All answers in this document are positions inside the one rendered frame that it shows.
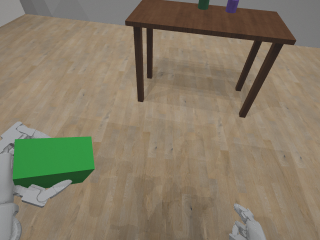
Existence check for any left robot forearm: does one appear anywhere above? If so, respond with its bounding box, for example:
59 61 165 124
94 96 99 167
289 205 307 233
0 202 22 240

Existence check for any table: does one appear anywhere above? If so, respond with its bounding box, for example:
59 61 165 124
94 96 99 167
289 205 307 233
125 0 297 118

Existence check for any robot right hand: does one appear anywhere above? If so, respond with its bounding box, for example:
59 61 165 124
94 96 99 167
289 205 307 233
229 203 267 240

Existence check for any robot left hand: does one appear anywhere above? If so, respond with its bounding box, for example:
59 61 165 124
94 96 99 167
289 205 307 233
0 121 73 208

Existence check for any sponge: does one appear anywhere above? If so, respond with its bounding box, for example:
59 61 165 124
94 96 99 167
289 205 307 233
12 136 95 189

